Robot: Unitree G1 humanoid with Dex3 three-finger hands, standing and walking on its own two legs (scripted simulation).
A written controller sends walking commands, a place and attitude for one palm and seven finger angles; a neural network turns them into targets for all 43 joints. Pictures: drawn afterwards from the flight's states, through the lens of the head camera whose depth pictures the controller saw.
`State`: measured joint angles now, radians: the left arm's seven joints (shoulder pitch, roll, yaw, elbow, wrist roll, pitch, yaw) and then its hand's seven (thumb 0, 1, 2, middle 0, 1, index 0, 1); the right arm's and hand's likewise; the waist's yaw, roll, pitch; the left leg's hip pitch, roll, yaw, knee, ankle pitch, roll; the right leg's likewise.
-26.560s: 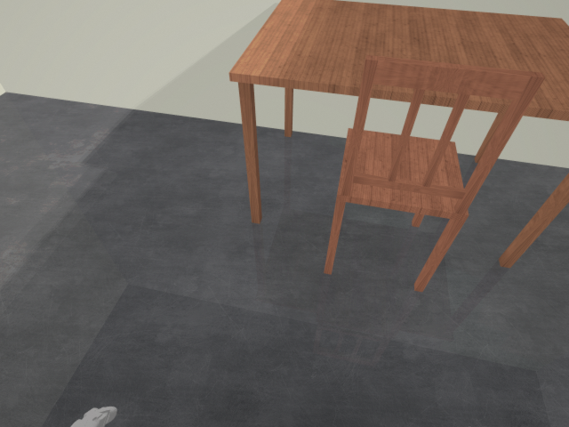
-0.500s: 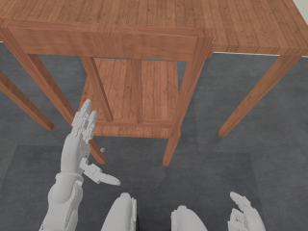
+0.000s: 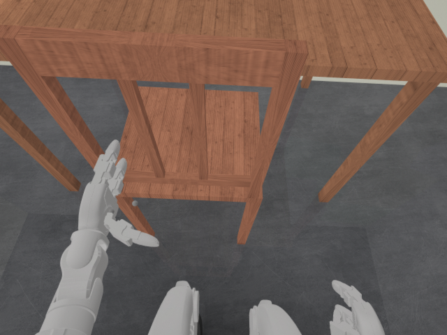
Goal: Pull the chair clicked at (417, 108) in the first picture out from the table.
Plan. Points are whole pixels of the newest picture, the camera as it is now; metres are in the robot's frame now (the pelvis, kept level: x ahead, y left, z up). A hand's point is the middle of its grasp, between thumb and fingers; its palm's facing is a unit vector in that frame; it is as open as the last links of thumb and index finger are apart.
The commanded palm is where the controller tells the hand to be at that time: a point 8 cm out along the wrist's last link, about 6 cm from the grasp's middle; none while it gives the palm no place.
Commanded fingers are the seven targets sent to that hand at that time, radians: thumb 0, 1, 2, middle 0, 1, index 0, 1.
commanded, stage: aim the fingers beside a spindle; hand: left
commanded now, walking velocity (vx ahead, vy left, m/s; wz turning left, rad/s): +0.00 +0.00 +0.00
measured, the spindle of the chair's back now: (147, 137) +0.46 +0.16 +0.04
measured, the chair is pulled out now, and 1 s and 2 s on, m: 0.00 0.00 0.00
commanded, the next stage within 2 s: push the fingers through the gap in 0.52 s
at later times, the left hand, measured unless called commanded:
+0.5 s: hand (149, 216) +0.30 +0.13 +0.03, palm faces -0.08 -1.00 +0.00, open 16.9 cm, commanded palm +0.30 +0.21 +0.03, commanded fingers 0.00 -0.50 0.30 -0.06 -0.08 -0.06 -0.08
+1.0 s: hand (139, 187) +0.37 +0.17 +0.00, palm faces -0.02 -1.00 -0.04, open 16.9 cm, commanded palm +0.34 +0.21 +0.02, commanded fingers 0.00 -0.50 0.30 -0.06 -0.08 -0.06 -0.08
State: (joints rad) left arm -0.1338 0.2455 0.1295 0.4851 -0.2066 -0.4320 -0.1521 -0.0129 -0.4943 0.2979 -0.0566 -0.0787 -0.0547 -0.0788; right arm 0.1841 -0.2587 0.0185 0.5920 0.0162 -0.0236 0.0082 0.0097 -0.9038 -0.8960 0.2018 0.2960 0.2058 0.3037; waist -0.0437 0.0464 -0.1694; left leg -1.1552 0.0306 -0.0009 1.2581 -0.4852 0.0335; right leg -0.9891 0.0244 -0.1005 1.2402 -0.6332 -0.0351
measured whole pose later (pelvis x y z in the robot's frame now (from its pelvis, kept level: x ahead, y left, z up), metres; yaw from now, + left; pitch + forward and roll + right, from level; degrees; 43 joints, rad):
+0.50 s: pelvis +0.00 +0.01 +0.01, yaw -1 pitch +21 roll -3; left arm 0.07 0.18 0.02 0.20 -0.17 -0.48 -0.09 -0.02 -0.49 0.30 -0.06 -0.08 -0.06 -0.08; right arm 0.20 -0.24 0.00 0.57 0.00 -0.06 -0.01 0.01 -0.90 -0.90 0.20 0.30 0.21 0.30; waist -0.05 0.04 -0.14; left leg -1.12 0.03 0.02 1.22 -0.48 0.04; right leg -0.96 0.03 -0.08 1.20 -0.61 -0.03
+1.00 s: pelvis -0.01 +0.01 -0.01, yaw -1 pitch +23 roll -4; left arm -0.28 0.26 0.15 0.56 -0.17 -0.43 -0.13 -0.01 -0.49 0.30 -0.06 -0.08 -0.06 -0.08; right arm 0.18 -0.26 0.02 0.60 0.00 -0.02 0.01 0.01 -0.90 -0.90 0.20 0.30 0.21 0.30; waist -0.06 0.05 -0.16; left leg -1.21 0.03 0.00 1.29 -0.49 0.04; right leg -1.04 0.03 -0.10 1.27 -0.63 -0.03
